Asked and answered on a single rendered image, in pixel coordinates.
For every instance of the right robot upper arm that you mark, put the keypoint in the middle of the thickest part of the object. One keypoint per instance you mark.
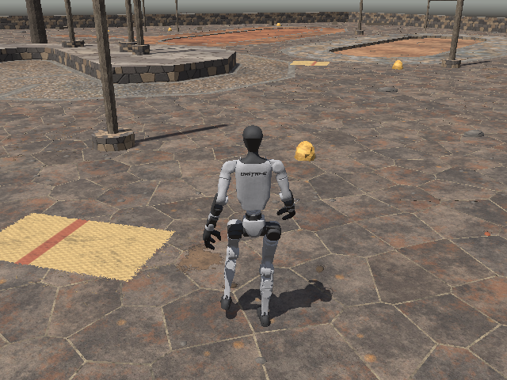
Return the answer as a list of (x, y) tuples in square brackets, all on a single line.
[(282, 179)]

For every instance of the robot right foot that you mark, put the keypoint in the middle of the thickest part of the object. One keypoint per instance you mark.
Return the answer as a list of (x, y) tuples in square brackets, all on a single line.
[(263, 319)]

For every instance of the robot left hand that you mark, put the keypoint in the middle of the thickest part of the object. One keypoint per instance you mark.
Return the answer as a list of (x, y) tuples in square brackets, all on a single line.
[(207, 238)]

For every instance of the humanoid robot head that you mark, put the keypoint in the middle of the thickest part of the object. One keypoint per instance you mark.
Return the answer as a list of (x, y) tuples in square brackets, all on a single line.
[(252, 136)]

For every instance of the right robot forearm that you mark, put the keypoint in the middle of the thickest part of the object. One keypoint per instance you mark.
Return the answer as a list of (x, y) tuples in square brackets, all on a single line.
[(289, 205)]

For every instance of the left robot forearm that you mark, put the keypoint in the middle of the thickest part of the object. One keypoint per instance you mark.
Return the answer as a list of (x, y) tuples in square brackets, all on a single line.
[(214, 215)]

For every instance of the robot right hand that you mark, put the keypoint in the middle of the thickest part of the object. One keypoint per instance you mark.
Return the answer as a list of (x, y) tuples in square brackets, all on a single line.
[(283, 210)]

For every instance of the left robot upper arm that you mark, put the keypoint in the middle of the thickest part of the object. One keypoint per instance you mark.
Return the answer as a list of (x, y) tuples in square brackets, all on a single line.
[(224, 181)]

